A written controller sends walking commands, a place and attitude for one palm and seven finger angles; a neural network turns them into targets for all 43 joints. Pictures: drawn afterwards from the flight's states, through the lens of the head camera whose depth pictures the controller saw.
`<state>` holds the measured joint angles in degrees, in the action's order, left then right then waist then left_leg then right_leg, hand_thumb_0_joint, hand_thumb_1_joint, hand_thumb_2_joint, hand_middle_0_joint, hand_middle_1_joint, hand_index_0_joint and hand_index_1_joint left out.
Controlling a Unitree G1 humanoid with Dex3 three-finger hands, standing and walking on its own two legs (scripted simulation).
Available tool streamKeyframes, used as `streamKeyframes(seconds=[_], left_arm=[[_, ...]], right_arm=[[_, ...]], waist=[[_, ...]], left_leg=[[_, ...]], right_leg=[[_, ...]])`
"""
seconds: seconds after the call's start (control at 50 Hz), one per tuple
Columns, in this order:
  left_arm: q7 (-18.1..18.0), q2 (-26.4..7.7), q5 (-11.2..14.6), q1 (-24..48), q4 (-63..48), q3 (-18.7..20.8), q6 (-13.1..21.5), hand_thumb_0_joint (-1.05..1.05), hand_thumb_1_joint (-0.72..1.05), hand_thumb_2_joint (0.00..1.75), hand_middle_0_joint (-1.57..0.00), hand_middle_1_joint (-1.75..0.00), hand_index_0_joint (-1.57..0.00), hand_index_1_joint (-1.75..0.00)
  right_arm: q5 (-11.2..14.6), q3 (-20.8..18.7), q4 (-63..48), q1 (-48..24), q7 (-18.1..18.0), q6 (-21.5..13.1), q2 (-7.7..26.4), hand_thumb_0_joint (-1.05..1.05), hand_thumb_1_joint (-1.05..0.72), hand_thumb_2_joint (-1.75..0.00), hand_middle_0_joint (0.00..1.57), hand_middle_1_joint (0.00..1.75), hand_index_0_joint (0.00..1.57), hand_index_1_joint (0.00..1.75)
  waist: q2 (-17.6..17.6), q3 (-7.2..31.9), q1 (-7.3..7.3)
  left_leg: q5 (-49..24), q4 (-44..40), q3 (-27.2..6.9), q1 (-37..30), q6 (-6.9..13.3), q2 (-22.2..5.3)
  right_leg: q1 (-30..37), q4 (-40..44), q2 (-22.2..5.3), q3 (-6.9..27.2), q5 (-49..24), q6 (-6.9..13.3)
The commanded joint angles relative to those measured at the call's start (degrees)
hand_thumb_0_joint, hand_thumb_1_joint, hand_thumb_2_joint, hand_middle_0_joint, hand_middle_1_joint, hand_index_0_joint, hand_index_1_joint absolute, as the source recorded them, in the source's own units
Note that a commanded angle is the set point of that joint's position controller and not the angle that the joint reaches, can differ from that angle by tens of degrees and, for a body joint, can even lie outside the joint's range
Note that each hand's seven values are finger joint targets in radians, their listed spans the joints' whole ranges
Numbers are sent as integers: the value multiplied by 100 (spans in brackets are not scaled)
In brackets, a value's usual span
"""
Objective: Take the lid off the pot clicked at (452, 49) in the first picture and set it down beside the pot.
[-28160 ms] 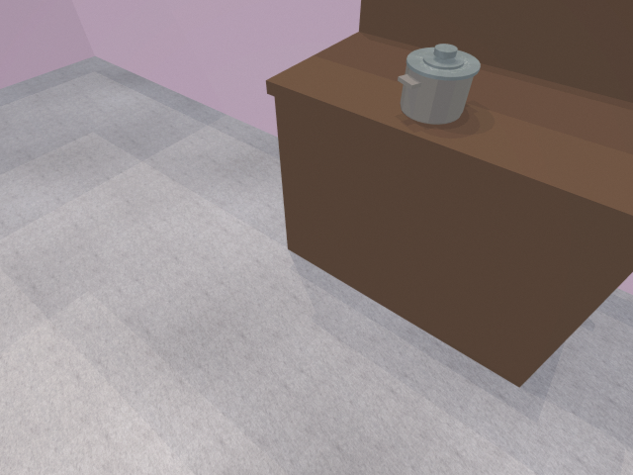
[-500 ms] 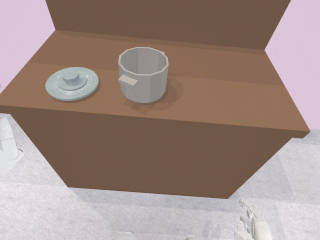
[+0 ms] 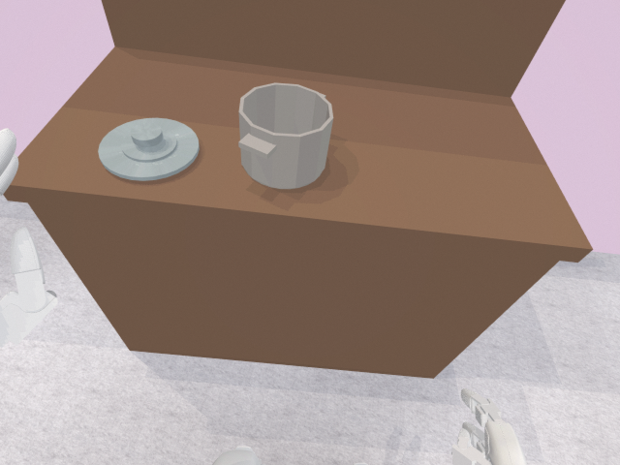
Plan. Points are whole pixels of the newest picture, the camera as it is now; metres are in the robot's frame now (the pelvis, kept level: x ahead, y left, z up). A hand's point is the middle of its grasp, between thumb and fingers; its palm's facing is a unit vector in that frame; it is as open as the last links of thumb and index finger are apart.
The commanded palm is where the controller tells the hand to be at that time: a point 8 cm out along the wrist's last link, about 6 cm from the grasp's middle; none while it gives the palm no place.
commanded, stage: step back with the hand held close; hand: left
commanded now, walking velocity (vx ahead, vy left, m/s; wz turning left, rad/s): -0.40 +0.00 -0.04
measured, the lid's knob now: (147, 134) +0.61 +0.31 +0.05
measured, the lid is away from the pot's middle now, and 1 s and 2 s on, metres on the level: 0.24 0.24 0.24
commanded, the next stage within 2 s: stop stepping back and stand still in 0.46 s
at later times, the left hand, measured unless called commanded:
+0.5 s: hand out of the picture +0.13 +0.24 +0.22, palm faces +0.25 -0.87 -0.42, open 7.4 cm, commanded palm +0.07 +0.30 +0.23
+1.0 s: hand out of the picture +0.00 +0.33 +0.23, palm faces +0.42 -0.89 -0.19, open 7.4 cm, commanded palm -0.11 +0.36 +0.23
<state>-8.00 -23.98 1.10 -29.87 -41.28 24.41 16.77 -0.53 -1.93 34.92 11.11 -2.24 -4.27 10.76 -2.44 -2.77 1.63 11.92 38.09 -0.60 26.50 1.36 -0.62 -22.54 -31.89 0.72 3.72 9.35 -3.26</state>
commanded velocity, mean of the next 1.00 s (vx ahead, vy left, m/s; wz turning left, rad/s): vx -0.08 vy -0.07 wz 0.00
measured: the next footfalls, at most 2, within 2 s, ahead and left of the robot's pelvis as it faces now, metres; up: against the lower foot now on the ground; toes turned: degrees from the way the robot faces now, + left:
right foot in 0.22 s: -0.04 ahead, -0.13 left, +0.00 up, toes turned +1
left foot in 0.84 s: -0.01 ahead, +0.12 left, +0.00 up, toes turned -3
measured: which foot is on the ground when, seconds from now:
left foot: down 0.00-0.72, up 0.74-0.82, down 0.84-1.00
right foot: down 0.00-0.04, up 0.06-0.20, down 0.22-0.82, up 0.84-1.00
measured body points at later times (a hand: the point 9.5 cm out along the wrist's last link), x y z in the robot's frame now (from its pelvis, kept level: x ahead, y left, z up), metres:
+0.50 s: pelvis -0.07 +0.03 +0.01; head -0.07 +0.08 +0.45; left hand +0.11 +0.29 +0.24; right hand +0.08 -0.22 -0.04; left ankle +0.09 +0.10 -0.72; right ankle -0.09 -0.13 -0.72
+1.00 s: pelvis -0.24 +0.08 -0.02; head -0.27 +0.14 +0.43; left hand -0.03 +0.38 +0.24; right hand -0.09 -0.12 -0.08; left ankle -0.05 +0.14 -0.71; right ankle -0.27 -0.02 -0.66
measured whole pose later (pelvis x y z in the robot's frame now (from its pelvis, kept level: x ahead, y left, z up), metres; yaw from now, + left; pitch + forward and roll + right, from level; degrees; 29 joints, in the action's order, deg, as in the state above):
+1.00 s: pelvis -0.24 +0.08 -0.02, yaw -1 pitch -5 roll -6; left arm -6.2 -25.2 4.8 -10.6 -31.7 26.8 7.1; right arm 0.9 1.6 36.2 11.4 2.0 -2.5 4.3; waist -1.6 -1.2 3.9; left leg 17.6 45.0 2.7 33.2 -0.3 -2.8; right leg -21.9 -65.2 7.8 -4.7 35.4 2.9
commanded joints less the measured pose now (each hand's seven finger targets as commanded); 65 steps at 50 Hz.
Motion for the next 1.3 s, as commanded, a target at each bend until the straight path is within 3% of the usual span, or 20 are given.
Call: streamKeyframes(seconds=[0.0, 0.04, 0.14, 0.26, 0.42, 0.52, 0.54, 0.56, 0.62, 0.74, 0.78, 0.82, 0.86, 0.92, 0.96, 1.0, 1.04, 1.08, 1.2, 1.28], left_arm=[[-114, -888, 1, 76, -1143, 697, 417, 0, 90, 90, -20, -30, -20, -30], [-88, -885, -75, 183, -1284, 886, 462, 0, 90, 90, -20, -30, -20, -30], [-8, -736, 49, 14, -976, 650, 368, 0, 90, 90, -20, -30, -20, -30], [35, -972, 92, 1050, -853, 314, 401, 0, 90, 90, -20, -30, -20, -30], [19, -1184, 246, -100, -881, 753, 425, 0, 90, 90, -20, -30, -20, -30], [-23, -1211, 231, 28, -1110, 818, 502, 0, 90, 90, -20, -30, -20, -30], [737, 243, -185, -14, 4305, -1801, -905, 0, 90, 90, -20, -30, -20, -30], [164, -1554, 341, 1702, -2788, 790, 37, 0, 90, 90, -20, -30, -20, -30], [-43, -1245, 313, -911, -1541, 903, 112, 0, 90, 90, -20, -30, -20, -30], [-145, -1481, 111, 998, -1939, 808, -266, 0, 90, 90, -20, -30, -20, -30], [-211, -1211, 191, 2261, -700, 545, -550, 0, 90, 90, -20, -30, -20, -30], [-43, -938, 114, 3337, 92, 342, -571, 0, 90, 90, -20, -30, -20, -30], [157, -1322, 36, 3428, 394, 437, -620, 0, 90, 90, -20, -30, -20, -30], [271, -1402, 334, 1791, -587, 681, -493, 0, 90, 90, -20, -30, -20, -30], [329, -1245, 481, 100, -1250, 636, -422, 0, 90, 90, -20, -30, -20, -30], [477, -1472, 209, 373, -2634, 670, -275, 0, 90, 90, -20, -30, -20, -30], [73, -2089, 370, 578, -2204, 1582, -239, 0, 90, 90, -20, -30, -20, -30], [77, -1351, 340, 1020, -1735, 1015, -319, 0, 90, 90, -20, -30, -20, -30], [-197, -734, 128, 1166, -49, 316, -168, 0, 90, 90, -20, -30, -20, -30], [-16, -1073, 237, 938, -682, 451, -182, 0, 90, 90, -20, -30, -20, -30]], right_arm=[[45, -339, -1030, -348, -119, -381, 908, 0, -90, -90, 20, 30, 20, 30], [2, -330, -1085, -421, -169, -551, 983, 0, -90, -90, 20, 30, 20, 30], [-5, -327, -884, -306, 6, -694, 819, 0, -90, -90, 20, 30, 20, 30], [10, -299, -688, -359, -166, -486, 725, 0, -90, -90, 20, 30, 20, 30], [-37, -239, -1188, -627, -110, -321, 800, 0, -90, -90, 20, 30, 20, 30], [-59, -278, -1099, -351, -99, -476, 798, 0, -90, -90, 20, 30, 20, 30], [99, -450, 266, -265, 99, -496, 2018, 0, -90, -90, 20, 30, 20, 30], [55, -433, -1267, -651, 113, -540, 470, 0, -90, -90, 20, 30, 20, 30], [-80, -239, -1207, -119, -9, -448, 782, 0, -90, -90, 20, 30, 20, 30], [81, -195, -900, 55, -48, -230, 789, 0, -90, -90, 20, 30, 20, 30], [136, 42, -914, -155, -57, -172, 809, 0, -90, -90, 20, 30, 20, 30], [272, -120, -1048, -321, 4, -304, 1122, 0, -90, -90, 20, 30, 20, 30], [260, -174, -936, -810, 266, -257, 974, 0, -90, -90, 20, 30, 20, 30], [223, -185, -1105, -1209, 372, -288, 600, 0, -90, -90, 20, 30, 20, 30], [79, -121, -1249, -1160, 378, -223, 417, 0, -90, -90, 20, 30, 20, 30], [331, -190, -1216, -723, 419, -52, 490, 0, -90, -90, 20, 30, 20, 30], [140, 242, -1384, -562, 204, -154, 169, 0, -90, -90, 20, 30, 20, 30], [164, -125, -1200, -641, -21, -332, 596, 0, -90, -90, 20, 30, 20, 30], [134, -9, -681, -62, -400, -793, 459, 0, -90, -90, 20, 30, 20, 30], [162, -133, -873, -391, -201, -763, 773, 0, -90, -90, 20, 30, 20, 30]], waist=[[852, 809, 33], [2151, 835, 6], [1382, 795, -128], [-302, 1470, 59], [868, 401, -30], [1247, 935, -21], [1769, 265, 410], [578, 2040, -264], [1841, 1576, -203], [-883, 845, 254], [218, -291, 408], [3238, -1261, 366], [2777, -508, -188], [2081, 450, -507], [1497, 1326, -580], [-1812, 986, -172], [-5, 1024, -46], [4, -75, 61], [503, 1043, -43], [774, 300, 116]], left_leg=[[1903, -1687, -721, 247, 273, -780], [3037, -3037, -1715, 1791, 705, -1712], [874, -1935, -1139, -25, 426, -1377], [-1933, -433, 111, -2253, -193, -447], [1650, -1636, -691, -866, -124, -687], [1944, -2449, -948, -742, -104, -939], [-1112, -955, -2138, -45, 212, -1413], [1489, -2609, -945, -1505, -24, -1302], [2912, -2001, -304, -1012, -537, -506], [1211, 4144, -274, -2336, -235, -114], [2783, 1574, -898, -729, -14, -664], [5560, -3657, -3345, 2644, 116, -1679], [6093, -3949, -2363, 3297, -1031, -1266], [4641, -3339, -1118, 2217, -695, -1006], [3440, -1913, -551, 2434, -778, -896], [1594, 4913, 807, 728, -476, 533], [1522, 6155, 459, 1871, -181, 66], [990, 4245, -717, 2383, -212, -446], [689, -1880, 913, -2047, 78, -134], [506, -2423, -2608, -2264, 1104, -2446]], right_leg=[[810, 139, -21, 64, 569, 433], [2174, -1735, 629, -322, 524, 203], [1229, -52, 305, -180, 1205, 396], [313, 1102, -643, 332, -2407, 494], [-274, 1211, -55, 69, 1978, 753], [636, 715, 302, -286, 1677, 667], [-302, -1164, -143, -43, 1156, 532], [833, -547, 421, -310, 2462, 397], [482, 89, 346, -565, 2361, 818], [-3657, 596, -1510, 163, 2636, 1218], [-3366, -359, -938, -628, 3059, 600], [-1220, -5107, 725, -811, 2316, 171], [0, -6416, 1012, -720, 2033, 236], [1311, -3793, 851, -1289, 2488, 534], [3529, -1211, 793, -761, 3342, 1046], [-145, 1741, -1206, 832, 868, 1344], [657, 1764, -1532, 368, -298, 1546], [18, 2541, -2066, 3533, 3249, 1913], [698, 60, -620, 134, 1016, 891], [-1815, -2760, -249, -159, 1834, 374]])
